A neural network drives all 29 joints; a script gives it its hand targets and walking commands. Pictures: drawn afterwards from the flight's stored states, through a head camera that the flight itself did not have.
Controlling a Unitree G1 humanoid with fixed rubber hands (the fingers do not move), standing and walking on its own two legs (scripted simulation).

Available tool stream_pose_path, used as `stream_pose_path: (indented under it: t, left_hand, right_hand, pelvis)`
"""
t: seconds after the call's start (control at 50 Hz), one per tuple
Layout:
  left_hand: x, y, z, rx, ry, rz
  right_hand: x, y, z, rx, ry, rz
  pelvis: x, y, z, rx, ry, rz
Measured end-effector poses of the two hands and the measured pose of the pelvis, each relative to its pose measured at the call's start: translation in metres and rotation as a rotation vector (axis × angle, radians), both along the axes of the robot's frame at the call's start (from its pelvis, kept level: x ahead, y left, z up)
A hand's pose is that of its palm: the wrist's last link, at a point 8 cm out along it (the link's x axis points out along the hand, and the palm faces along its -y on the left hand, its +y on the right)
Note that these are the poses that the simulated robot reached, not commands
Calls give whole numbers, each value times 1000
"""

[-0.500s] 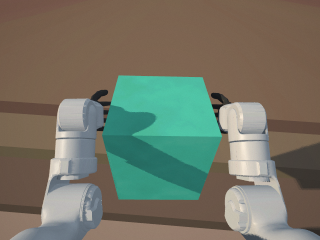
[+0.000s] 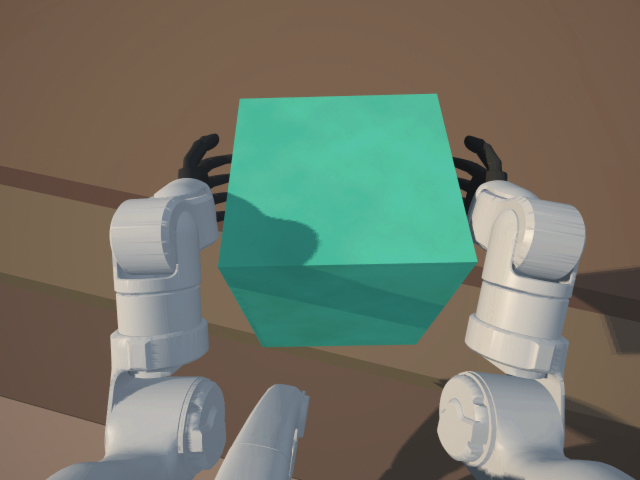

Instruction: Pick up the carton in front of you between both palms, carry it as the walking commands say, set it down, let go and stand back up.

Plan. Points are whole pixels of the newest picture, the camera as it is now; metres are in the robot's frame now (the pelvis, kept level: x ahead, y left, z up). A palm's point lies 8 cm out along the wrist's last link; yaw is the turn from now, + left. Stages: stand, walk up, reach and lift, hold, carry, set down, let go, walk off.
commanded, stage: carry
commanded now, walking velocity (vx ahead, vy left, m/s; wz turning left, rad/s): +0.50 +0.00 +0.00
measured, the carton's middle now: (338, 236) +0.38 +0.04 +0.07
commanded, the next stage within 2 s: none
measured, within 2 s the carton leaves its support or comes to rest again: neither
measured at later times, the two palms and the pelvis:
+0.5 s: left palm out of the picture +0.77 +0.14 +0.31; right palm out of the picture +0.72 -0.15 +0.31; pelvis +0.36 +0.06 +0.13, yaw -1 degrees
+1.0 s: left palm out of the picture +1.12 +0.24 +0.43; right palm out of the picture +1.14 -0.06 +0.43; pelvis +0.74 +0.06 +0.24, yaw +0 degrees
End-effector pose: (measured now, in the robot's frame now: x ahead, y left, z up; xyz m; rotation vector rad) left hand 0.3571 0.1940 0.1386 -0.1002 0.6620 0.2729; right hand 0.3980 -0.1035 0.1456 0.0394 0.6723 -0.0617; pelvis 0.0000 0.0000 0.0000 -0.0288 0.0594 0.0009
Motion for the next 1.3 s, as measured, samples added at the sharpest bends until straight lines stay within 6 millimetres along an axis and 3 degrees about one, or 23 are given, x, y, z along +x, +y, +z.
stream_pose_path:
  t: [0.08, 0.14, 0.22, 0.26, 0.34, 0.42, 0.5, 0.62, 0.68, 0.74, 0.8, 0.88, 0.96, 1.0, 1.06, 1.16, 1.22, 1.3]
  left_hand:
    - [65, 7, 51, 36, -74, -14]
    - [121, 10, 78, 70, -68, -50]
    - [207, -3, 93, 35, 1, -159]
    - [247, -15, 98, 21, 23, -222]
    - [303, -40, 110, -16, 84, -289]
    - [357, -54, 140, -34, 45, -309]
    - [417, -54, 169, -49, -36, -299]
    - [498, -30, 188, 14, -1, -202]
    - [519, -2, 192, 51, 46, -116]
    - [536, 25, 201, 38, 96, -37]
    - [567, 43, 220, 16, 97, 24]
    - [632, 55, 258, 25, 25, 38]
    - [717, 52, 286, 29, -19, -19]
    - [763, 42, 294, 15, -23, -86]
    - [820, 16, 301, 2, 7, -195]
    - [877, -15, 319, 14, 102, -279]
    - [914, -21, 341, 0, 78, -291]
    - [961, -21, 370, -25, 5, -289]
  right_hand:
    - [60, 6, 42, 0, -78, 10]
    - [108, 8, 62, -8, -76, 1]
    - [163, -2, 74, -40, -2, -50]
    - [181, -14, 79, -78, 23, -98]
    - [208, -36, 91, -81, 89, -179]
    - [255, -48, 125, -63, 52, -235]
    - [322, -50, 164, -69, -27, -236]
    - [444, -31, 186, -57, 4, -118]
    - [502, -3, 191, -27, 44, -21]
    - [545, 27, 201, -7, 95, 37]
    - [589, 49, 221, -9, 94, 72]
    - [655, 60, 255, 17, 17, 70]
    - [718, 53, 279, 3, -30, 25]
    - [741, 40, 287, -36, -34, -29]
    - [761, 15, 291, -76, 0, -118]
    - [786, -11, 298, -15, 96, -205]
    - [815, -16, 320, -10, 71, -232]
    - [866, -17, 358, -36, 0, -232]
  pelvis:
    - [62, 11, 15, 28, 0, -5]
    - [114, 23, 24, 61, 12, -8]
    - [184, 45, 41, 93, 37, -2]
    - [208, 53, 53, 95, 26, 1]
    - [251, 61, 91, 84, 19, -11]
    - [300, 66, 117, 42, 9, -26]
    - [360, 57, 126, 23, 9, -24]
    - [464, 35, 143, -33, 38, -24]
    - [498, 26, 164, -42, 20, -19]
    - [534, 22, 194, -30, 19, -12]
    - [574, 21, 217, 6, 12, -3]
    - [632, 32, 231, 29, 10, -5]
    - [701, 50, 237, 53, 22, 4]
    - [737, 64, 239, 53, 11, -3]
    - [772, 79, 256, 55, -15, -14]
    - [827, 94, 303, 39, -4, -37]
    - [859, 97, 323, 18, 4, -53]
    - [903, 91, 336, 15, 14, -54]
